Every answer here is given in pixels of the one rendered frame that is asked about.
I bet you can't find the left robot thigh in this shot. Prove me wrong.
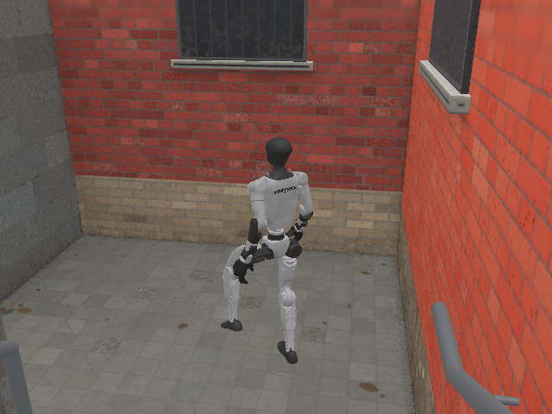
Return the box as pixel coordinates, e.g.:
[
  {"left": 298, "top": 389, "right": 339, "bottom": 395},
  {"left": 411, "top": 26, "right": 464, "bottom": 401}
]
[{"left": 225, "top": 243, "right": 269, "bottom": 280}]

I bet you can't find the robot left shin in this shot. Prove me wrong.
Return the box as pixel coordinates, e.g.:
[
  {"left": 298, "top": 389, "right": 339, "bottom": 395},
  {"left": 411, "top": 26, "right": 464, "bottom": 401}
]
[{"left": 223, "top": 267, "right": 240, "bottom": 323}]

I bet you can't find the left robot forearm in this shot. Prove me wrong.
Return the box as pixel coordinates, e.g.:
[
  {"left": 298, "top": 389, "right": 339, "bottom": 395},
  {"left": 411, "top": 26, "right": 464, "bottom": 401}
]
[{"left": 240, "top": 218, "right": 262, "bottom": 264}]

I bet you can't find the robot left upper arm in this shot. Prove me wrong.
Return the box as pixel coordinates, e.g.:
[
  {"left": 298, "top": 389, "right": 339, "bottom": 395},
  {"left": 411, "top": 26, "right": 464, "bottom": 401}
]
[{"left": 248, "top": 178, "right": 267, "bottom": 230}]

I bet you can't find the robot left hand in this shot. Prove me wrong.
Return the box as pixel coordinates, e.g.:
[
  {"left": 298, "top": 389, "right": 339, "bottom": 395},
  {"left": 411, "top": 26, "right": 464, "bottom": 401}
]
[{"left": 233, "top": 259, "right": 254, "bottom": 284}]

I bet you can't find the right robot forearm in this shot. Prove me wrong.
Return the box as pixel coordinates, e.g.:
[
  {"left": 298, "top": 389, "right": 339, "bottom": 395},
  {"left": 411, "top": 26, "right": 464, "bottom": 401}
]
[{"left": 294, "top": 205, "right": 313, "bottom": 232}]

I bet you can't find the robot right upper arm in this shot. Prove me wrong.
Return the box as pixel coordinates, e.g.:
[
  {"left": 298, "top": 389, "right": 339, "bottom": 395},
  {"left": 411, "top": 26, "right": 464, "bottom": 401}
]
[{"left": 292, "top": 172, "right": 313, "bottom": 216}]

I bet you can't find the robot right hand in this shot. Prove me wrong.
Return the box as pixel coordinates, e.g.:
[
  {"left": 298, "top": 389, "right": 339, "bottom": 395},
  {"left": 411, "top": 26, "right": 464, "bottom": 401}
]
[{"left": 285, "top": 226, "right": 303, "bottom": 242}]

